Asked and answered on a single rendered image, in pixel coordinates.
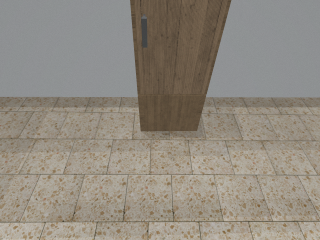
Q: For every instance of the cupboard door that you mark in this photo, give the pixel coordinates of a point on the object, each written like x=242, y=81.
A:
x=182, y=37

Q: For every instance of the handle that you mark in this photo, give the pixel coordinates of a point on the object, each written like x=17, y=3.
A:
x=144, y=31

